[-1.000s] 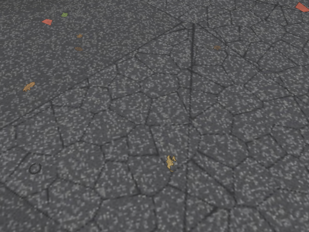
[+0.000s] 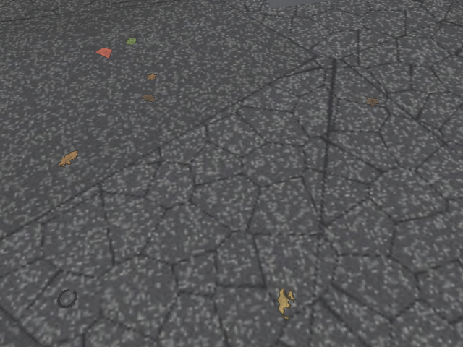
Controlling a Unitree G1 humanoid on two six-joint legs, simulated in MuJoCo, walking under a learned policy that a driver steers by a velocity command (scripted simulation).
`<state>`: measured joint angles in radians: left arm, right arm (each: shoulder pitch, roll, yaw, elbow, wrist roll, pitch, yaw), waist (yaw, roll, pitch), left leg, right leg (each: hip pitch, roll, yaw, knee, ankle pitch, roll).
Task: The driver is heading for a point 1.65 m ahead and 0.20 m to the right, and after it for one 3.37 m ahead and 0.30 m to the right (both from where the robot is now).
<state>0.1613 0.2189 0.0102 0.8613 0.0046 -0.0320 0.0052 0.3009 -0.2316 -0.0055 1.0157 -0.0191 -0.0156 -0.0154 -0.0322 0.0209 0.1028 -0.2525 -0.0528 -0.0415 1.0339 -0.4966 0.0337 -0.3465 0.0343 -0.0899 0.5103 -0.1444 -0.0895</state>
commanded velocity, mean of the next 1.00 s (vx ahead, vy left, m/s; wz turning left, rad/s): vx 0.17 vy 0.00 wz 0.00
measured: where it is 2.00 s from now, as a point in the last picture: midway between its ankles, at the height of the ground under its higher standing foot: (254, 243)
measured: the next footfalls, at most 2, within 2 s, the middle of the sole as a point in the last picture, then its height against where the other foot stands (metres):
left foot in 0.22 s outside the picture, level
left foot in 1.26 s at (233, 317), level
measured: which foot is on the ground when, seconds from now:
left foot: up 0.00-0.20, down 0.22-0.80, up 0.82-1.00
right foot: down 0.00-1.00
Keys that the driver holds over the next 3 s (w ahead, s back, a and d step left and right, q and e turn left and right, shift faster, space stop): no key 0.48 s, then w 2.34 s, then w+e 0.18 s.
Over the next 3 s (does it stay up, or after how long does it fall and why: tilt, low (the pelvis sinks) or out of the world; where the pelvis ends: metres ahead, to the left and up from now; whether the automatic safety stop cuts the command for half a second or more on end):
stays up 1.32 -0.08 0.00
